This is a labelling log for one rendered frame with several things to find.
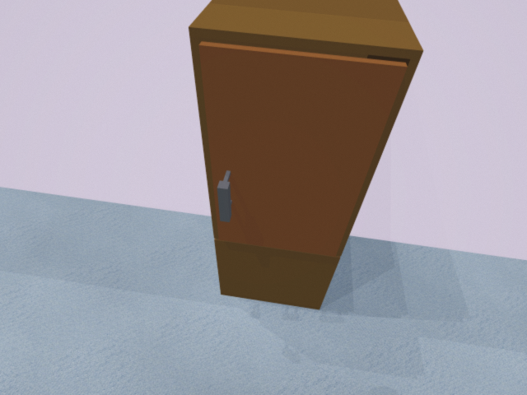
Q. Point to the handle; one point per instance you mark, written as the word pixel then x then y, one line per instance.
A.
pixel 224 198

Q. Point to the cupboard door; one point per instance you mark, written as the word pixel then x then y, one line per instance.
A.
pixel 298 132

